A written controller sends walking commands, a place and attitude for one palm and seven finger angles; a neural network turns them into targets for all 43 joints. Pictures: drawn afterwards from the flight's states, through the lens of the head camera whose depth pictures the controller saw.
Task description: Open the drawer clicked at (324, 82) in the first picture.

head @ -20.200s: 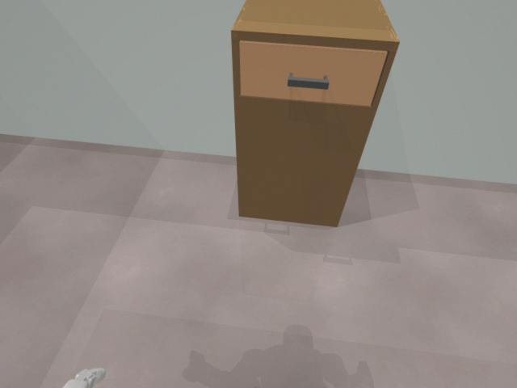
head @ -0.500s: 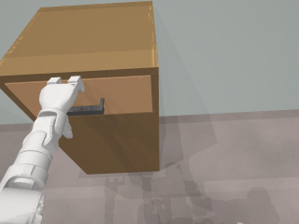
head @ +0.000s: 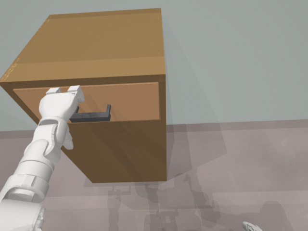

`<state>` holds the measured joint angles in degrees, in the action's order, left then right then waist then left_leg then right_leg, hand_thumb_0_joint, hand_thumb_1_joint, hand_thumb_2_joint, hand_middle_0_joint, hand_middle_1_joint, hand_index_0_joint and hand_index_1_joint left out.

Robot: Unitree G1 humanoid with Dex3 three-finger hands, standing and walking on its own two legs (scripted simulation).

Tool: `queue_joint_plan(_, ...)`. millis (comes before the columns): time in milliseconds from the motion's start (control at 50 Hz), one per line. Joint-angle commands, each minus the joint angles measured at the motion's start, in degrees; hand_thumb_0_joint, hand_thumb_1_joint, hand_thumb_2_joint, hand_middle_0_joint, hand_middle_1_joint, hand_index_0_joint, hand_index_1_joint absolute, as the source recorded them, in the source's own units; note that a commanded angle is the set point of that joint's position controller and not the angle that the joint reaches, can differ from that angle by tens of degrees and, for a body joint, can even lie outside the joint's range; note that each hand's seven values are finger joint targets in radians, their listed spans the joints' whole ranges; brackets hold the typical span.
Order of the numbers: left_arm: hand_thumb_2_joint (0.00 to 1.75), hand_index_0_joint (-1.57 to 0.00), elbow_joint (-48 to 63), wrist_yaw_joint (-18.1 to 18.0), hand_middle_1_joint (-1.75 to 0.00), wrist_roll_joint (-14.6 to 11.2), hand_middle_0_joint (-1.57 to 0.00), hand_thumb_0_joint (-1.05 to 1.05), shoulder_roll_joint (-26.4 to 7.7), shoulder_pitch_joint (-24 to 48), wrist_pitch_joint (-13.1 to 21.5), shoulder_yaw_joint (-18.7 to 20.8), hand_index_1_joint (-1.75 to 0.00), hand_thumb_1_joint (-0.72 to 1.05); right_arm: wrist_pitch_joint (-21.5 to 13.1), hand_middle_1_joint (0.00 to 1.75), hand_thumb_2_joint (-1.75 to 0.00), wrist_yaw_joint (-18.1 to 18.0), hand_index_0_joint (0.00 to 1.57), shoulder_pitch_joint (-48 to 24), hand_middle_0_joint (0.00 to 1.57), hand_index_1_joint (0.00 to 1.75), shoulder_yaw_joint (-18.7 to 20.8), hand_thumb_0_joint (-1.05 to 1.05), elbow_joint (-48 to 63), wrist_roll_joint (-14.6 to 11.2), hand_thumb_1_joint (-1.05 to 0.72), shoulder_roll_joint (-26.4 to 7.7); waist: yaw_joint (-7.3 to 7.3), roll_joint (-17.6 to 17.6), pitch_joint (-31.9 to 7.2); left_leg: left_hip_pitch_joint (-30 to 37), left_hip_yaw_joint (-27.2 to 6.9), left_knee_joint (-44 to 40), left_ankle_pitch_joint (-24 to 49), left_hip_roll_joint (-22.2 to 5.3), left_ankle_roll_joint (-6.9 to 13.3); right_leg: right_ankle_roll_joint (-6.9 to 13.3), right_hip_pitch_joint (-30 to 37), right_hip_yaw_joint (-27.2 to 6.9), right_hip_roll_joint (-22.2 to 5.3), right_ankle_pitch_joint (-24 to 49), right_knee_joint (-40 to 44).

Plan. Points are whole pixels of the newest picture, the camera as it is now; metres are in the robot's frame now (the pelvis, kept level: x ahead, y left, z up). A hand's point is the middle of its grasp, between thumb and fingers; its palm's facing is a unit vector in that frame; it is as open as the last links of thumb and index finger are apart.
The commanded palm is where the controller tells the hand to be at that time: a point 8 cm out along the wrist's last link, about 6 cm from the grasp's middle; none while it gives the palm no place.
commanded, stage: move the hooked fingers above the handle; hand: left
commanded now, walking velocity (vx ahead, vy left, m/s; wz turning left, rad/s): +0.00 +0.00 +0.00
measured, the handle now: (91, 112) +0.46 +0.25 +0.00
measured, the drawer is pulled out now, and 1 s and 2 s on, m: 0.00 0.00 0.00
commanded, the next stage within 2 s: lift the fingers back up to retry in 0.66 s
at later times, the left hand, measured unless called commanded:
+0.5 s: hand (70, 120) +0.39 +0.27 +0.06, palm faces -0.08 +0.00 -1.00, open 13.8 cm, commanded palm +0.36 +0.26 +0.12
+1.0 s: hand (83, 111) +0.41 +0.23 +0.08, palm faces -0.04 +0.00 -1.00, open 13.7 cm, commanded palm +0.38 +0.25 +0.12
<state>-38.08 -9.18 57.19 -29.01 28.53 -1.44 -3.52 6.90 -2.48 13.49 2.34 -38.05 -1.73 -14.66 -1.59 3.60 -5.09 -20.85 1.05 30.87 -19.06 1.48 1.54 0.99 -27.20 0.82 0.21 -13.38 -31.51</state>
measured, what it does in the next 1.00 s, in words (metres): stands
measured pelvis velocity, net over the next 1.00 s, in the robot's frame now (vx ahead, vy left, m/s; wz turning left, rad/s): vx -0.01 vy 0.00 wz -0.02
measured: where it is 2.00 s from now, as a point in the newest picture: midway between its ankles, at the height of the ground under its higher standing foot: outside the picture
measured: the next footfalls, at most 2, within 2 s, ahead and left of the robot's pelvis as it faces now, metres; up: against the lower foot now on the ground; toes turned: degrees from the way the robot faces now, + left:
none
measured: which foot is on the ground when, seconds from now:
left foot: down 0.00-1.00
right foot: down 0.00-1.00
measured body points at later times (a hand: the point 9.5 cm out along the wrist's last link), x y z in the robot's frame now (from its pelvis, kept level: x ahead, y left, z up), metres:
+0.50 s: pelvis +0.00 +0.00 +0.00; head +0.04 -0.04 +0.45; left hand +0.39 +0.27 +0.12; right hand +0.10 -0.25 -0.14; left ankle -0.05 +0.10 -0.73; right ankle +0.02 -0.11 -0.73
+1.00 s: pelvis -0.01 +0.00 +0.00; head +0.02 -0.04 +0.45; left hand +0.40 +0.23 +0.13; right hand +0.09 -0.25 -0.14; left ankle -0.05 +0.10 -0.73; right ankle +0.02 -0.11 -0.73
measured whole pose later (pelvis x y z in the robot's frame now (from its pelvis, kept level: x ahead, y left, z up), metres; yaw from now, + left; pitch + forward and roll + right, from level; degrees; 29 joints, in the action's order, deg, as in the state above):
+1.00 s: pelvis -0.01 +0.00 +0.00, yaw -1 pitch +8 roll +1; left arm -43.9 -8.6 57.8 -26.1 33.8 -1.5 -4.5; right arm 8.7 -2.8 14.0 0.4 -38.6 -2.0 -14.1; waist 0.0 4.0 -5.5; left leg -19.9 2.4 29.5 -17.9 1.4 1.4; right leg 1.0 -27.2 -0.5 0.4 -12.2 -31.0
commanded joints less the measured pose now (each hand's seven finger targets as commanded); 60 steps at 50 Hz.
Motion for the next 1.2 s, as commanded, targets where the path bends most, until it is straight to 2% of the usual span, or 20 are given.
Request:
queue_joint_plan(0, 0.30, -0.30, 16.14, 2.92, -1.20, -1.78, -0.30, 0.00, -5.09, 23.86, 3.92, -2.66, -1.20, -0.50, -2.07, 0.30, -0.90, -1.21, 0.20, -0.27, 0.20, 0.30, 2.64, 0.00, 7.32, 0.37, -0.90, -7.87, 3.49, -4.83, -15.88, 4.20, -0.15, -1.68, 19.64, 0.48, 0.84, 1.13, 13.15, -0.44, 0.32, 13.90, 2.18)
queue_joint_plan(80, 0.30, -0.30, 21.60, 0.44, -1.20, -0.51, -0.30, 0.00, -8.56, 30.54, 9.37, 0.43, -1.20, -0.50, -2.24, 0.30, -0.90, -1.42, 0.20, 0.78, 0.20, 0.30, 2.90, 0.00, 6.64, 1.32, -0.90, -6.97, 2.83, 0.09, -17.52, 6.22, -1.61, -0.47, 21.15, 0.94, 0.04, 1.80, 10.50, -0.21, 0.43, 12.41, 0.85)
queue_joint_plan(140, 0.30, -0.30, 16.42, -4.88, -1.20, 1.39, -0.30, 0.00, -16.01, 29.66, 10.61, 9.59, -1.20, -0.50, -2.25, 0.30, -0.90, -1.54, 0.20, 1.22, 0.20, 0.30, 2.56, 0.00, 5.31, 1.24, -0.90, -6.56, 0.54, -0.37, -18.23, 2.31, -1.65, -0.77, 21.11, 1.32, -0.51, 2.13, 12.69, -0.11, 0.59, 12.95, -0.66)
queue_joint_plan(180, 0.30, -0.30, 13.10, -8.34, -1.20, 1.85, -0.30, 0.00, -20.81, 27.48, 9.01, 14.97, -1.20, -0.50, -2.06, 0.30, -0.90, -1.50, 0.20, 0.45, 0.20, 0.30, 2.16, 0.00, 4.84, 1.30, -0.90, -6.57, -1.65, -1.18, -19.23, -1.01, -1.09, -1.48, 20.58, 1.65, -0.80, 2.13, 16.12, -0.39, 0.61, 13.27, -1.10)
queue_joint_plan(240, 0.30, -0.30, 9.16, -11.07, -1.20, 2.05, -0.30, 0.00, -17.35, 24.69, 4.16, 11.59, -1.20, -0.50, -2.18, 0.30, -0.90, -1.20, 0.20, -1.78, 0.20, 0.30, 1.40, 0.00, 5.09, 0.69, -0.90, -5.62, -2.54, -1.04, -18.71, -2.74, 0.80, -2.78, 21.23, 1.55, -1.16, 2.04, 19.01, -0.78, 0.35, 16.16, -0.56)
queue_joint_plan(280, 0.30, -0.30, 3.06, -10.07, -1.20, 1.83, -0.30, 0.00, -17.74, 19.40, 0.07, 11.83, -1.20, -0.50, -1.34, 0.30, -0.90, -0.95, 0.20, -2.26, 0.20, 0.30, 1.26, 0.00, 4.74, 0.56, -0.90, -6.28, -3.09, -3.56, -20.17, -4.04, 1.52, -3.56, 21.50, 1.40, -1.28, 1.78, 22.40, -1.29, 0.33, 18.03, -0.22)
queue_joint_plan(320, 0.30, -0.30, 1.16, -6.52, -1.20, 1.02, -0.30, 0.00, -15.34, 16.61, -2.53, 8.85, -1.20, -0.50, -0.70, 0.30, -0.90, -0.83, 0.20, -1.89, 0.20, 0.30, 1.24, 0.00, 5.43, 0.11, -0.90, -7.01, -2.16, -6.73, -18.36, -4.99, 2.22, -4.43, 20.53, 0.80, -0.77, 1.17, 23.27, -1.34, -0.05, 19.06, 0.83)
queue_joint_plan(380, 0.30, -0.30, 4.51, -3.18, -1.20, -0.16, -0.30, 0.00, -19.53, 14.93, -2.12, 11.81, -1.20, -0.50, 0.20, 0.30, -0.90, -1.54, 0.20, -3.10, 0.20, 0.30, 1.18, 0.00, 6.88, -0.02, -0.90, -7.90, -2.55, -10.04, -19.91, -4.91, 2.16, -5.46, 18.80, 0.81, 0.13, 0.71, 27.09, -2.34, -0.38, 18.69, 1.60)
queue_joint_plan(420, 0.30, -0.30, 7.68, -0.38, -1.20, -0.28, -0.30, 0.00, -16.09, 15.18, -0.01, 8.50, -1.20, -0.50, -0.17, 0.30, -0.90, -2.07, 0.20, -2.49, 0.20, 0.30, 1.62, 0.00, 7.77, -0.18, -0.90, -8.20, -0.73, -9.75, -18.63, -3.67, 2.29, -4.86, 18.31, 0.64, 0.92, 0.43, 25.01, -2.13, -0.49, 19.40, 1.98)
queue_joint_plan(520, 0.30, -0.30, 21.13, 1.49, -1.20, -1.21, -0.30, 0.00, -7.14, 24.66, 8.81, -0.23, -1.20, -0.50, -2.53, 0.30, -0.90, -2.07, 0.20, -0.47, 0.20, 0.30, 3.08, 0.00, 7.73, 0.67, -0.90, -7.24, 3.18, -0.47, -16.68, 5.08, 0.15, -2.12, 18.48, 0.67, 1.24, 1.05, 13.17, -1.19, 0.31, 12.95, 2.63)
queue_joint_plan(580, 0.30, -0.30, 21.82, -1.35, -1.20, -0.50, -0.30, 0.00, -9.49, 30.53, 11.93, 1.60, -1.20, -0.50, -3.17, 0.30, -0.90, -2.01, 0.20, 1.58, 0.20, 0.30, 3.39, 0.00, 5.82, 1.01, -0.90, -7.03, 3.95, 1.49, -15.77, 5.98, -1.33, -1.17, 16.72, 0.88, 0.39, 1.52, 8.59, -0.60, 0.54, 8.34, 2.15)
queue_joint_plan(640, 0.30, -0.30, 16.54, -5.77, -1.20, 1.22, -0.30, 0.00, -12.04, 33.16, 11.76, 4.80, -1.20, -0.50, -3.45, 0.30, -0.90, -1.71, 0.20, 2.31, 0.20, 0.30, 3.18, 0.00, 4.02, 0.82, -0.90, -7.07, 3.06, 1.00, -15.90, 3.85, -2.00, -1.34, 15.66, 1.20, -0.43, 1.99, 7.58, 0.16, 0.74, 6.64, 0.98)
queue_joint_plan(680, 0.30, -0.30, 13.09, -8.77, -1.20, 1.96, -0.30, 0.00, -17.71, 31.59, 9.97, 10.53, -1.20, -0.50, -3.24, 0.30, -0.90, -1.59, 0.20, 1.85, 0.20, 0.30, 3.03, 0.00, 3.52, 0.82, -0.90, -7.49, 0.97, 0.42, -18.49, 1.59, -1.62, -1.73, 16.15, 1.55, -0.65, 2.15, 10.97, -0.08, 0.80, 7.19, 0.38)
queue_joint_plan(700, 0.30, -0.30, 11.26, -9.74, -1.20, 2.17, -0.30, 0.00, -16.72, 31.27, 8.48, 9.76, -1.20, -0.50, -3.10, 0.30, -0.90, -1.43, 0.20, 1.09, 0.20, 0.30, 2.55, 0.00, 3.70, 0.77, -0.90, -6.83, 0.56, 1.87, -18.93, 0.54, -1.29, -2.06, 16.50, 1.71, -0.86, 2.14, 12.11, -0.02, 0.64, 8.12, -0.07)
queue_joint_plan(760, 0.30, -0.30, 3.77, -10.32, -1.20, 1.93, -0.30, 0.00, -15.46, 28.79, 2.90, 8.49, -1.20, -0.50, -2.42, 0.30, -0.90, -0.99, 0.20, -0.18, 0.20, 0.30, 1.78, 0.00, 3.62, 0.55, -0.90, -6.76, -0.17, -1.14, -16.98, -2.44, 0.05, -3.21, 16.79, 1.41, -1.02, 1.90, 14.80, 0.03, 0.54, 10.22, 0.40)
queue_joint_plan(860, 0.30, -0.30, 0.70, -3.46, -1.20, 1.09, -0.30, 0.00, -11.26, 22.27, -2.67, 3.37, -1.20, -0.50, -0.71, 0.30, -0.90, -0.68, 0.20, -0.47, 0.20, 0.30, 1.69, 0.00, 6.11, -0.11, -0.90, -8.13, 0.16, -6.83, -18.98, -2.24, 1.54, -4.22, 19.44, 0.34, -0.26, 1.34, 19.80, -0.40, 0.12, 15.80, 1.34)
queue_joint_plan(940, 0.30, -0.30, 0.53, 0.66, -1.20, 0.23, -0.30, 0.00, -14.20, 20.84, -1.46, 5.57, -1.20, -0.50, 0.27, 0.30, -0.90, -1.63, 0.20, -1.30, 0.20, 0.30, 0.96, 0.00, 7.34, -0.34, -0.90, -8.47, 0.01, -12.33, -13.57, -5.10, 1.79, -5.58, 14.30, 0.56, 0.67, 0.61, 21.08, -1.31, -0.32, 12.65, 3.30)
queue_joint_plan(1020, 0.30, -0.30, 7.71, 1.55, -1.20, 1.01, -0.30, 0.00, -17.88, 24.81, 5.55, 8.77, -1.20, -0.50, -0.78, 0.30, -0.90, -2.63, 0.20, -0.58, 0.20, 0.30, 1.62, 0.00, 8.07, 0.20, -0.90, -8.01, 0.09, -5.98, -15.48, -3.27, 1.39, -4.40, 13.87, 0.90, 1.29, 0.93, 20.08, -2.30, -0.48, 11.90, 2.76)
queue_joint_plan(1100, 0.30, -0.30, 16.62, -1.53, -1.20, 1.15, -0.30, 0.00, -15.29, 27.84, 11.94, 7.79, -1.20, -0.50, -2.36, 0.30, -0.90, -2.25, 0.20, 0.82, 0.20, 0.30, 3.01, 0.00, 7.67, 0.80, -0.90, -6.82, 1.06, 1.14, -19.20, 1.84, 0.49, -2.04, 17.37, 1.09, 1.06, 1.44, 15.73, -1.88, 0.16, 12.48, 1.52)
queue_joint_plan(1180, 0.30, -0.30, 12.17, -5.33, -1.20, 1.01, -0.30, 0.00, -15.80, 29.09, 12.12, 9.19, -1.20, -0.50, -3.09, 0.30, -0.90, -1.87, 0.20, 2.51, 0.20, 0.30, 3.33, 0.00, 4.97, 0.70, -0.90, -7.29, 2.39, -1.81, -17.48, -0.26, -0.28, -1.41, 15.46, 1.29, 0.53, 1.37, 12.77, -1.22, 0.50, 9.84, 1.19)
